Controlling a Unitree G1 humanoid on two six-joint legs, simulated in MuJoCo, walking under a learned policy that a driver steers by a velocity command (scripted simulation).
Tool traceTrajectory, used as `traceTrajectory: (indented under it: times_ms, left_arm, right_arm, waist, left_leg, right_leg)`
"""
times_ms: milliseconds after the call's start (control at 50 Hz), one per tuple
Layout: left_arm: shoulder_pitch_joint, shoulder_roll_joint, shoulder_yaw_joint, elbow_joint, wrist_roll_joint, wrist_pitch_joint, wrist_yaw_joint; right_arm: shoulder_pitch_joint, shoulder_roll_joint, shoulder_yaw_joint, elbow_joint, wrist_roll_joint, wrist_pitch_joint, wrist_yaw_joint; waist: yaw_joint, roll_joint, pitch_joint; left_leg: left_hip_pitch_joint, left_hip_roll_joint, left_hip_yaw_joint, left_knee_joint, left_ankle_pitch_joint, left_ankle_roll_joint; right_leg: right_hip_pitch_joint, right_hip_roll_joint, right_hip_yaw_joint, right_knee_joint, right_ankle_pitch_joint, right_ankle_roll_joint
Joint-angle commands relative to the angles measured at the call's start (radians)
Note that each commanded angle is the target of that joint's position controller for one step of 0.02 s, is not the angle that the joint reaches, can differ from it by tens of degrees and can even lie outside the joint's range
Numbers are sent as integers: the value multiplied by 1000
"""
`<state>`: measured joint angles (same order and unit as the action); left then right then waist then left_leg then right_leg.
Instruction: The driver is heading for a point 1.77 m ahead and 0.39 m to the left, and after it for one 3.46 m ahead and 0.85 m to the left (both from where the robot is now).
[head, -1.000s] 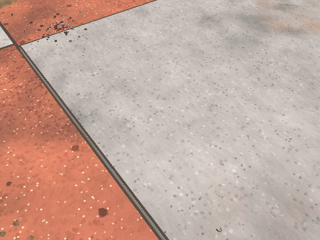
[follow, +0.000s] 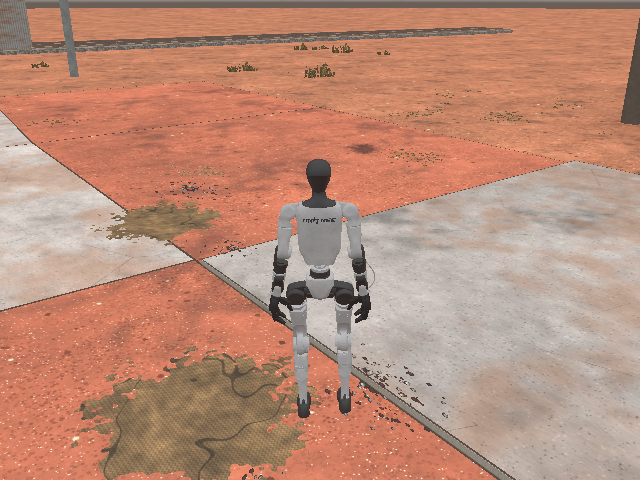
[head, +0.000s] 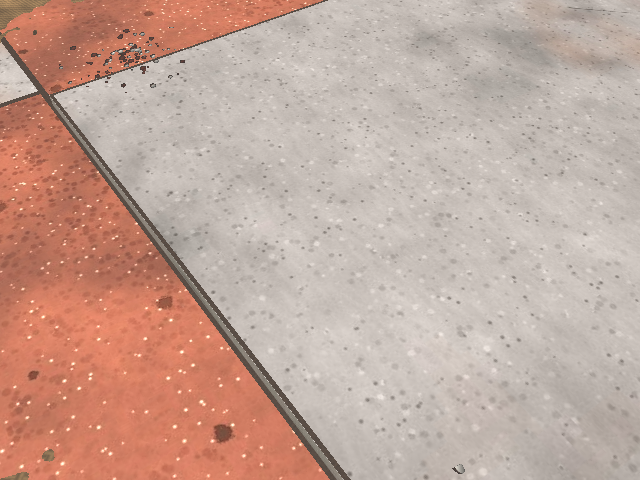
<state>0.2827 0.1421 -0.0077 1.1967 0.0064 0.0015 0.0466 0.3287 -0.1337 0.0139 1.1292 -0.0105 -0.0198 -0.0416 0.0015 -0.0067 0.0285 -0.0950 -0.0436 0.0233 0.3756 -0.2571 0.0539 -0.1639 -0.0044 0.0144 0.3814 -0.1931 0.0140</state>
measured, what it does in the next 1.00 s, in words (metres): walks ahead: right foot, then left foot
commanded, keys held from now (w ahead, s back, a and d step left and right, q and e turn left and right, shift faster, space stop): no key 0.08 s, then w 0.44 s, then no key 0.48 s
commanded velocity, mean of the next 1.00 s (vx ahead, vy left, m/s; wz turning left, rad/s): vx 0.21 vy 0.00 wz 0.00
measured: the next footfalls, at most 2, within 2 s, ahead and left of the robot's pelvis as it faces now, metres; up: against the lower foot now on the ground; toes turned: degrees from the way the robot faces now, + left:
right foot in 0.42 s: +0.14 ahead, -0.13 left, +0.00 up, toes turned -4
left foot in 0.86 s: +0.39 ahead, +0.01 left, +0.00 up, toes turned +3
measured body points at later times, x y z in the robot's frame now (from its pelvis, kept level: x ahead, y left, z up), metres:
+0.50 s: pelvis +0.10 -0.05 -0.01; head +0.11 -0.07 +0.44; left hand +0.13 +0.19 -0.15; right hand +0.03 -0.28 -0.17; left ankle -0.01 +0.07 -0.69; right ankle +0.10 -0.13 -0.74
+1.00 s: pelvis +0.28 -0.05 -0.01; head +0.31 -0.04 +0.44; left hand +0.26 +0.16 -0.18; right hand +0.30 -0.27 -0.17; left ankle +0.35 +0.00 -0.74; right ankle +0.18 -0.15 -0.67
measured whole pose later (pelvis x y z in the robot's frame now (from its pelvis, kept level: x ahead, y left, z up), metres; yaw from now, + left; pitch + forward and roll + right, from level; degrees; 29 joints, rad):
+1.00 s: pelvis +0.28 -0.05 -0.01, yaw -1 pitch -2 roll +0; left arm 0.33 0.12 0.01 1.09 0.03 -0.01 0.03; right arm 0.25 -0.13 -0.01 1.06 -0.02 -0.04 -0.03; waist 0.00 -0.02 0.08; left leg -0.30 -0.06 0.12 0.48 -0.16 0.12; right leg -0.30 0.01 -0.01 1.08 -0.51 -0.02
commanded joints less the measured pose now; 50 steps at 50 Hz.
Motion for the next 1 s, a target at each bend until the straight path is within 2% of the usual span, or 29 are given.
traceTrajectory:
  times_ms: [20, 80, 100, 140, 180, 200, 240, 300, 360, 400, 420, 440, 460, 480, 500, 540, 600, 620, 720, 760, 800, 840, 860, 880, 900, 920, 940, 960, 1000]
  left_arm:
    - [72, 67, 8, -1, 0, -2, 3]
    - [77, 64, 7, 0, 0, -2, 3]
    - [83, 57, 5, 3, 1, -1, 3]
    - [69, 64, 10, -12, 8, 1, 0]
    - [21, 63, 16, -51, 26, 2, -12]
    - [-10, 49, 14, -77, 39, -3, -19]
    - [-59, 55, 20, -123, 37, -21, -32]
    - [-72, 66, 32, -158, 24, -54, -49]
    - [-57, 65, 44, -180, 10, -65, -58]
    - [122, 52, 53, -124, 5, -67, -54]
    - [236, 85, 70, -93, 10, -73, -46]
    - [366, 182, 94, -79, 27, -81, -32]
    - [433, 237, 106, -51, 18, -67, -35]
    - [310, 192, 93, -82, 17, -60, -35]
    - [203, 160, 84, -124, 13, -65, -43]
    - [135, 112, 64, -149, 10, -84, -42]
    - [206, 80, 43, -113, 9, -105, -31]
    - [226, 79, 38, -104, 10, -105, -29]
    - [248, 71, 14, -95, 14, -92, -14]
    - [258, 82, 15, -87, 16, -89, -7]
    - [235, 90, 18, -89, 13, -88, -3]
    - [192, 107, 26, -90, -2, -85, -8]
    - [222, 85, 22, -106, -18, -87, -10]
    - [379, -21, 10, -79, -51, -64, -7]
    - [396, 10, 22, -52, -20, -36, -3]
    - [315, 13, 24, -73, 8, -23, -7]
    - [229, 23, 29, -91, 33, -16, -10]
    - [193, 25, 34, -98, 36, -7, -13]
    - [218, -10, 25, -81, 27, 12, -15]
  right_arm:
    - [82, -75, -11, -5, 0, -4, -3]
    - [86, -73, -11, -4, 0, -4, -3]
    - [95, -70, -10, -2, -1, -4, -3]
    - [109, -114, -29, -2, 0, 5, -2]
    - [164, -157, -52, 3, 0, 19, 1]
    - [190, -160, -59, 7, -2, 20, 4]
    - [211, -150, -64, 11, -17, 9, 7]
    - [176, -156, -70, -8, -18, -19, 11]
    - [142, -164, -73, -23, -11, -37, 14]
    - [99, -163, -73, -37, 0, -42, 17]
    - [96, -141, -65, -45, -5, -51, 22]
    - [64, -66, -43, -88, -2, -60, 34]
    - [67, -83, -52, -118, -15, -59, 43]
    - [43, -113, -60, -121, -34, -53, 52]
    - [17, -99, -57, -125, -32, -57, 64]
    - [30, -86, -59, -113, -26, -59, 72]
    - [52, -81, -65, -103, -26, -31, 63]
    - [31, -73, -63, -110, -22, -24, 59]
    - [-163, -44, -40, -167, -5, -12, 44]
    - [-131, -59, -39, -148, -3, -12, 34]
    - [-39, -83, -46, -111, -4, -17, 21]
    - [118, -101, -58, -56, -10, -38, 11]
    - [213, -167, -72, -34, -26, -54, 10]
    - [185, -176, -63, -48, -27, -56, 14]
    - [136, -154, -58, -61, 11, -46, 22]
    - [26, -127, -52, -86, 17, -35, 14]
    - [-43, -76, -34, -104, 8, -27, 10]
    - [-62, -47, -22, -107, -5, -24, 4]
    - [-54, -49, -15, -98, -12, -24, -2]
  waist:
    - [0, 12, 56]
    - [0, 12, 57]
    - [-4, 15, 39]
    - [-16, 62, 65]
    - [-48, 134, 138]
    - [-65, 150, 184]
    - [-69, 128, 222]
    - [-40, 79, 172]
    - [-9, 108, 131]
    - [74, 74, 97]
    - [123, 8, 48]
    - [169, -223, -6]
    - [145, -297, 4]
    - [72, -140, 86]
    - [38, -54, 128]
    - [-15, -6, 122]
    - [-43, -34, 74]
    - [-43, -48, 65]
    - [-5, -114, 68]
    - [-6, -135, 34]
    - [-44, -133, 3]
    - [-133, -73, -36]
    - [-134, 23, -129]
    - [-37, 194, -242]
    - [-23, 88, -246]
    - [-16, 113, -121]
    - [-2, 56, -21]
    - [14, 62, 18]
    - [44, 61, 24]
  left_leg:
    - [-74, 133, -113, -84, 164, 9]
    - [-73, 132, -113, -84, 169, 10]
    - [-66, 126, -116, -102, 75, 13]
    - [-78, 127, -162, -143, -215, 43]
    - [-74, 222, -306, -226, -537, 120]
    - [-92, 289, -380, -264, -594, 161]
    - [-65, 355, -446, -301, -510, 212]
    - [12, 325, -355, -265, -297, 196]
    - [-62, 277, -250, -212, -179, 169]
    - [-244, 218, -164, -82, -106, 139]
    - [-331, 168, -102, 82, -15, 113]
    - [-471, 50, 35, 431, -95, 54]
    - [-623, -18, 34, 679, -293, 48]
    - [-653, 66, -32, 815, -221, 61]
    - [-651, 102, -50, 830, -111, 63]
    - [-571, 135, -43, 777, 6, 38]
    - [-520, 105, 18, 750, 16, -2]
    - [-516, 92, 34, 720, 24, -10]
    - [-406, 29, 109, 375, 124, -16]
    - [-327, 12, 108, 316, 142, 2]
    - [-230, -2, 92, 278, 120, 33]
    - [-38, 21, 67, 45, 329, 54]
    - [170, 198, -100, 72, 790, 82]
    - [249, 461, -370, 100, 1288, 264]
    - [128, 445, -368, 58, 1076, 314]
    - [-8, 417, -358, -30, 689, 324]
    - [-127, 363, -315, -98, 450, 274]
    - [-197, 322, -269, -131, 363, 233]
    - [-262, 253, -150, -143, 356, 166]
  right_leg:
    - [7, -80, 68, -37, 128, -31]
    - [6, -80, 67, -35, 128, -30]
    - [11, -71, 61, -37, 75, -31]
    - [-48, -15, 9, 42, -105, -40]
    - [-229, 39, -68, 209, -269, -51]
    - [-290, 19, -86, 290, -271, -57]
    - [-411, -34, -55, 434, -283, -68]
    - [-429, -53, -49, 399, -235, -74]
    - [-245, -20, -91, 248, -163, -80]
    - [78, 45, -142, 111, -56, -82]
    - [254, 27, -91, 66, -92, -86]
    - [364, -237, 294, -137, -366, -141]
    - [343, -383, 640, -275, -543, -221]
    - [228, -378, 601, -259, -604, -232]
    - [139, -342, 497, -261, -509, -221]
    - [73, -261, 300, -268, -160, -188]
    - [106, -204, 79, -168, 587, -168]
    - [109, -188, 33, -144, 718, -160]
    - [80, -132, -61, -88, 876, -124]
    - [103, -151, -47, -31, 918, -127]
    - [117, -175, -24, 66, 975, -134]
    - [89, -138, -35, 293, 823, -117]
    - [-45, -74, -58, 499, 391, -89]
    - [-138, 70, -73, 789, -430, -55]
    - [-107, 33, 24, 844, -414, -50]
    - [-171, 25, 8, 876, -397, -41]
    - [-182, 1, 18, 832, -357, -40]
    - [-159, -10, 14, 797, -327, -36]
    - [-72, -13, -10, 654, -279, -27]
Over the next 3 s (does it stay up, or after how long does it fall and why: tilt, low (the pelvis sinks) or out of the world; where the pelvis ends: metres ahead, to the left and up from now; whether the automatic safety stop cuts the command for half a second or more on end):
stays up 1.02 -0.08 0.04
